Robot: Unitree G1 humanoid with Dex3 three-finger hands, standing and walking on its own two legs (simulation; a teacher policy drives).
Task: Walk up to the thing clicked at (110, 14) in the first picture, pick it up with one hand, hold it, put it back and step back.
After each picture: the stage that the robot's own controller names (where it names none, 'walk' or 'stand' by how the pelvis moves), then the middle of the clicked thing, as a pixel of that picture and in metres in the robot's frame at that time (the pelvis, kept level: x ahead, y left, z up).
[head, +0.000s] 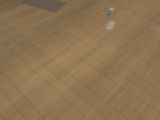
stand; (110, 12) +2.16 -0.47 -0.72
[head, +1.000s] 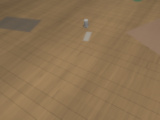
walk; (86, 23) +2.06 +0.03 -0.70
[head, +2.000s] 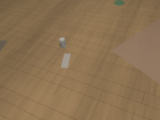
walk; (62, 42) +1.48 +0.31 -0.72
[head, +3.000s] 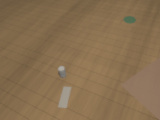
walk; (62, 72) +1.02 +0.28 -0.72
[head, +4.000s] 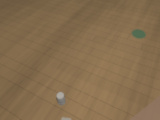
walk; (61, 98) +0.69 +0.24 -0.71
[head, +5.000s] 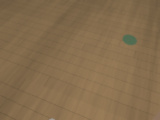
walk; out of the picture +0.44 +0.22 -0.69
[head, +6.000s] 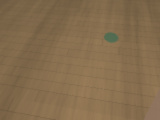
stand; out of the picture +0.35 +0.25 -0.71
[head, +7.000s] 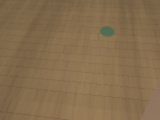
walk; out of the picture +0.32 +0.24 -0.71
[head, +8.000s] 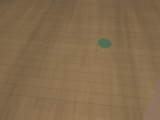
stand; out of the picture +0.33 +0.19 -0.72
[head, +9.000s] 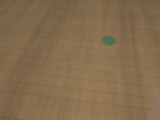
stand; out of the picture +0.32 +0.19 -0.72
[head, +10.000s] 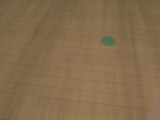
stand; out of the picture +0.31 +0.19 -0.73
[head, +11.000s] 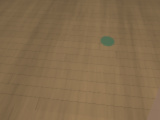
stand; out of the picture +0.30 +0.19 -0.73
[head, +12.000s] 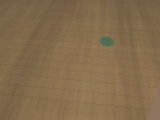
go down; out of the picture +0.31 +0.19 -0.73
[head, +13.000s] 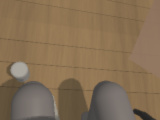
go down; (21, 72) +0.40 +0.22 -0.31
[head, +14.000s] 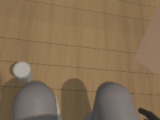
approach; (23, 72) +0.39 +0.23 -0.30
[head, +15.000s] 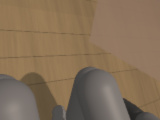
close in; out of the picture +0.37 +0.27 -0.22
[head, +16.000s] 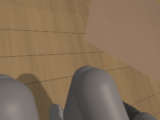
close; out of the picture +0.37 +0.28 -0.22
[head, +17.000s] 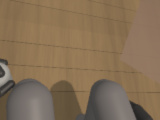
lift; out of the picture +0.32 +0.26 -0.12
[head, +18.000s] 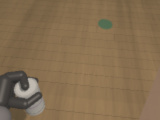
hold; (31, 97) +0.31 +0.17 +0.02
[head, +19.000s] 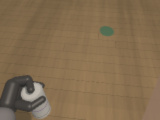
hold; (37, 101) +0.31 +0.17 -0.01
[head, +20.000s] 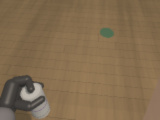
hold; (36, 101) +0.31 +0.17 -0.01
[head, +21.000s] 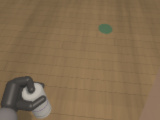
crouch; (37, 101) +0.32 +0.16 -0.02
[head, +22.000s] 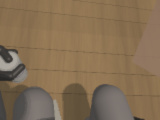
lower; (13, 68) +0.40 +0.22 -0.12
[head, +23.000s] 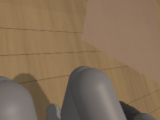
lower; out of the picture +0.38 +0.29 -0.22
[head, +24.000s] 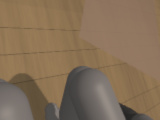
lower; out of the picture +0.38 +0.29 -0.22
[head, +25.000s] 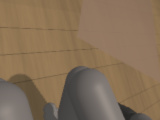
lower; out of the picture +0.38 +0.29 -0.22
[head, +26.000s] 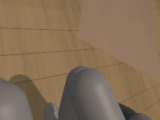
lower; out of the picture +0.37 +0.30 -0.22
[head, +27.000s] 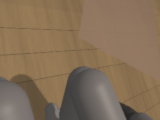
loosen; out of the picture +0.37 +0.30 -0.22
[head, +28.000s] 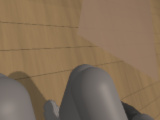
withdraw; out of the picture +0.36 +0.28 -0.22
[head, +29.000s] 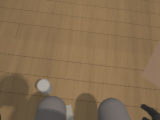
walk; (45, 87) +0.39 +0.20 -0.44
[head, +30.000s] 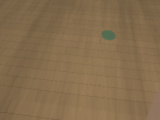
stand; out of the picture +0.32 +0.17 -0.66
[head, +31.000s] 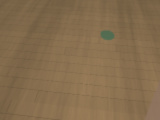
stand; out of the picture +0.33 +0.18 -0.67
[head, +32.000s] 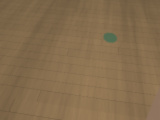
stand; out of the picture +0.33 +0.18 -0.70
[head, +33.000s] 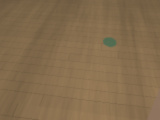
stand; out of the picture +0.34 +0.17 -0.72
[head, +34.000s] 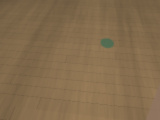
stand; out of the picture +0.32 +0.18 -0.73
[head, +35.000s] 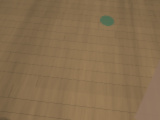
walk; out of the picture +0.36 +0.17 -0.71
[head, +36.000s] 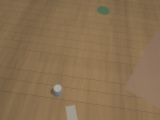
walk; (57, 91) +0.64 +0.15 -0.71
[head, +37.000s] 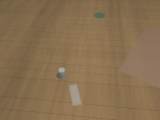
stand; (62, 73) +1.00 +0.25 -0.71
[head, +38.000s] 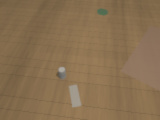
stand; (62, 73) +0.95 +0.19 -0.71
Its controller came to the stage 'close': yes
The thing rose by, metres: 0.69
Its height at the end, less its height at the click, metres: +0.00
